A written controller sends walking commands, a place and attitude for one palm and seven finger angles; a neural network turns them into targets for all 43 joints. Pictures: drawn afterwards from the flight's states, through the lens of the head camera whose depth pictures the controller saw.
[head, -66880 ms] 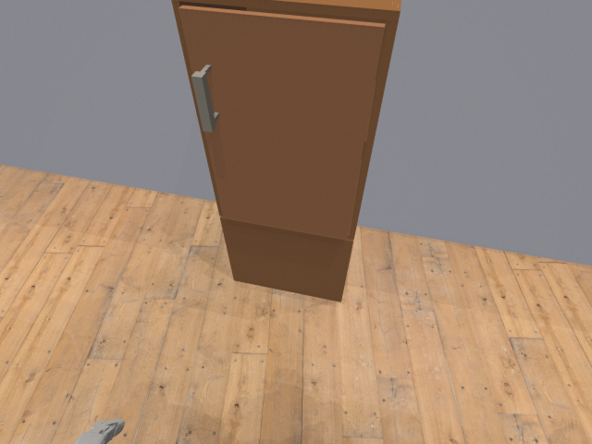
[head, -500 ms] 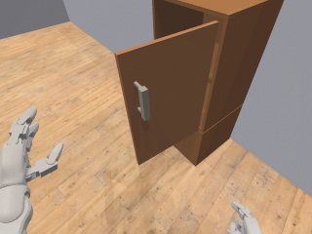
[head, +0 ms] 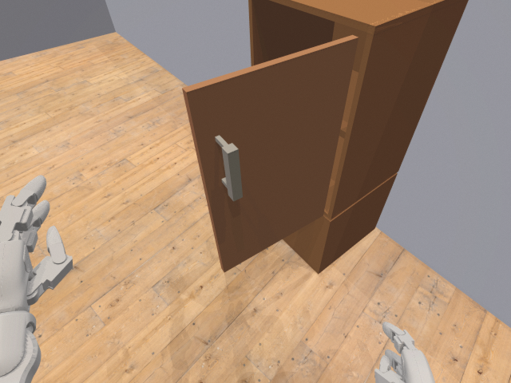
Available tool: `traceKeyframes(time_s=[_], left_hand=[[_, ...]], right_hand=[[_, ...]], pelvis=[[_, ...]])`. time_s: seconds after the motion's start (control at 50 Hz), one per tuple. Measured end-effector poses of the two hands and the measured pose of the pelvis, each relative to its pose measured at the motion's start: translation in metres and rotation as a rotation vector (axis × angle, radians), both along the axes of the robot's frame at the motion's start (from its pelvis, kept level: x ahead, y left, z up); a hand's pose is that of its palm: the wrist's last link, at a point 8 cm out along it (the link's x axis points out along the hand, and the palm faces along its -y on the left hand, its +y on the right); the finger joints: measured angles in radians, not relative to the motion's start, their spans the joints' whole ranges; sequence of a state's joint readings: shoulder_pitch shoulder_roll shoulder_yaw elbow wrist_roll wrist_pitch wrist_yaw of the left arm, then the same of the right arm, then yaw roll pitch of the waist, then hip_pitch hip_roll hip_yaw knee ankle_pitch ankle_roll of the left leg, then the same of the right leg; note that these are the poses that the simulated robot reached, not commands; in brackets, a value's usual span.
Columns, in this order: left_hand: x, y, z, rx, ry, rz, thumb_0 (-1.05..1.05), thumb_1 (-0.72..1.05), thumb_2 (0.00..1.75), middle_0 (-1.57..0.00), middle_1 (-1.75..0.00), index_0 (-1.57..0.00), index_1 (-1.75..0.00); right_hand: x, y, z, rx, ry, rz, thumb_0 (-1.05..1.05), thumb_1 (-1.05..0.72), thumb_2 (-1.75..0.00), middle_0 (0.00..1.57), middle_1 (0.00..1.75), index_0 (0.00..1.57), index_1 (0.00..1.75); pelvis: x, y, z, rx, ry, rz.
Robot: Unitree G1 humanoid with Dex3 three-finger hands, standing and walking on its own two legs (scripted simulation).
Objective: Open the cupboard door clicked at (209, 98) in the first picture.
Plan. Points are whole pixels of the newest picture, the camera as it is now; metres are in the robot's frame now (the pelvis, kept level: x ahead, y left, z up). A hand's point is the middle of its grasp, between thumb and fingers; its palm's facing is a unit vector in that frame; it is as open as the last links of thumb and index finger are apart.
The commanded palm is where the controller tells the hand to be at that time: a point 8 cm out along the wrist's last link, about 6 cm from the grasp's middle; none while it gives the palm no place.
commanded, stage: step back with the hand held close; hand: left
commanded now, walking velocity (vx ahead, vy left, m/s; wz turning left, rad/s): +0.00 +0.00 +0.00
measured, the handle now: (227, 168) +0.50 +0.12 +0.06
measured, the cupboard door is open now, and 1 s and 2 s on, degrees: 85 85 85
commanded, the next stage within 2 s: stop stepping back and stand still in 1.24 s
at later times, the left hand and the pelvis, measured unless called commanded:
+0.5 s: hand (33, 298) +0.17 +0.28 +0.14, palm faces +0.36 -0.80 -0.48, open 7.5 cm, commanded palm +0.10 +0.32 +0.17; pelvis -0.05 +0.02 +0.00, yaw -2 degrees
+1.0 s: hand out of the picture +0.01 +0.30 +0.16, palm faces +0.48 -0.75 -0.45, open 7.5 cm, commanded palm -0.04 +0.34 +0.17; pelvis -0.17 +0.03 -0.02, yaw +3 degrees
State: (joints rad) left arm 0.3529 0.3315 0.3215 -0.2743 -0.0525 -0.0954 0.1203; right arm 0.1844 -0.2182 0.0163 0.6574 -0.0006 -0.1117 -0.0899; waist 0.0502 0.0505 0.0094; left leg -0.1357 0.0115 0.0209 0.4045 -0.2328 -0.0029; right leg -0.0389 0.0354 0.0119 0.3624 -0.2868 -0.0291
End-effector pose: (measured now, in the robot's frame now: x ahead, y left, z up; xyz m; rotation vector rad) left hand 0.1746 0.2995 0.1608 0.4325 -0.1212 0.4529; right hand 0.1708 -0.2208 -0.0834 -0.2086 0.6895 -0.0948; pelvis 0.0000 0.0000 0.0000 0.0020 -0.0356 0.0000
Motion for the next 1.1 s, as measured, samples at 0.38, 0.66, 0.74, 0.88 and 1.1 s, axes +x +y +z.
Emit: traceKeyframes(time_s=[0.38, 0.66, 0.74, 0.88, 1.1], left_hand=[[-0.031, 0.012, 0.002, 0.123, 0.085, -0.052, 0.02, 0.89, 0.90, -0.21, -0.30, -0.21, -0.30], [-0.090, 0.031, 0.013, 0.180, -0.055, -0.135, 0.02, 0.89, 0.90, -0.21, -0.30, -0.21, -0.30], [-0.120, 0.042, 0.011, 0.214, -0.055, -0.089, 0.02, 0.89, 0.90, -0.21, -0.30, -0.21, -0.30], [-0.177, 0.040, 0.008, 0.193, -0.079, 0.008, 0.02, 0.89, 0.90, -0.21, -0.30, -0.21, -0.30], [-0.213, 0.047, 0.017, 0.198, -0.179, -0.066, 0.02, 0.88, 0.90, -0.21, -0.30, -0.21, -0.30]], right_hand=[[-0.029, -0.013, 0.002, -0.046, 0.049, -0.121, 0.02, -0.91, -0.90, 0.20, 0.30, 0.20, 0.30], [-0.099, 0.011, 0.015, -0.066, 0.006, -0.103, 0.02, -0.91, -0.90, 0.20, 0.30, 0.21, 0.30], [-0.119, 0.019, 0.006, -0.061, 0.000, -0.073, 0.02, -0.91, -0.90, 0.20, 0.30, 0.21, 0.30], [-0.146, 0.030, -0.016, -0.033, 0.040, 0.024, 0.02, -0.91, -0.90, 0.20, 0.30, 0.21, 0.30], [-0.190, 0.037, -0.004, -0.057, -0.012, -0.006, 0.02, -0.91, -0.90, 0.21, 0.30, 0.21, 0.30]], pelvis=[[-0.022, 0.014, -0.004, -0.014, 0.050, -0.026], [-0.085, 0.033, -0.009, -0.038, 0.024, -0.018], [-0.104, 0.036, -0.015, -0.040, 0.015, 0.007], [-0.142, 0.030, -0.020, -0.044, 0.020, 0.071], [-0.197, 0.040, -0.022, -0.047, 0.000, 0.037]])
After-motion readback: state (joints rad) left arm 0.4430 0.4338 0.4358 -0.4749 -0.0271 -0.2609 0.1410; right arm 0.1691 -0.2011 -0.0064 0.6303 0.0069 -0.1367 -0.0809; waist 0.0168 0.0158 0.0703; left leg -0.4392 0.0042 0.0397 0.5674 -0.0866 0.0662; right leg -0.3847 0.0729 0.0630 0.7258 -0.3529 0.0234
